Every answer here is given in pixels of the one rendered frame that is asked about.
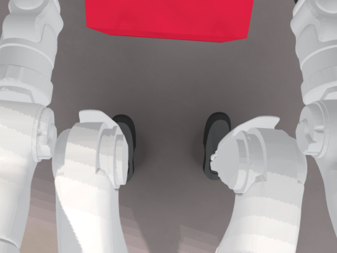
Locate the robot right thigh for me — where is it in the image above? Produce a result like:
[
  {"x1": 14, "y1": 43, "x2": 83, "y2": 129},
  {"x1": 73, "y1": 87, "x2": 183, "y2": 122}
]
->
[{"x1": 215, "y1": 128, "x2": 304, "y2": 253}]

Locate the robot left foot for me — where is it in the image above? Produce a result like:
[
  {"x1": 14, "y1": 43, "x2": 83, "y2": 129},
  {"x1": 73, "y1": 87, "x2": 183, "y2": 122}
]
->
[{"x1": 112, "y1": 114, "x2": 136, "y2": 182}]

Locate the robot left upper arm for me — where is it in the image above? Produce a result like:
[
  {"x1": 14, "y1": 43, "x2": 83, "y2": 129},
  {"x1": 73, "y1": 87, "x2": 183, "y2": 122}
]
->
[{"x1": 0, "y1": 100, "x2": 57, "y2": 253}]

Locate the carton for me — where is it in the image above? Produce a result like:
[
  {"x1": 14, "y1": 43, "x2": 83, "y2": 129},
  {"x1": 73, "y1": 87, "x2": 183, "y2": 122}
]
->
[{"x1": 85, "y1": 0, "x2": 254, "y2": 43}]

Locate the right robot forearm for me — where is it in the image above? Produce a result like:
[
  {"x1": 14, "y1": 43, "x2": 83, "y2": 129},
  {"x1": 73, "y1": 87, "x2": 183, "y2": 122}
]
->
[{"x1": 290, "y1": 0, "x2": 337, "y2": 105}]

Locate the robot right upper arm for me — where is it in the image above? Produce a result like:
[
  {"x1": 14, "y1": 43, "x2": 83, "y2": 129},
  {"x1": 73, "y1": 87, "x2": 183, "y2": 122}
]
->
[{"x1": 295, "y1": 99, "x2": 337, "y2": 237}]

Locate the left robot forearm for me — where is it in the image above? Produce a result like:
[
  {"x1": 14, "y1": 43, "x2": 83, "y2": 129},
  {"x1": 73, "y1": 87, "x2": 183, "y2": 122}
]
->
[{"x1": 0, "y1": 0, "x2": 63, "y2": 106}]

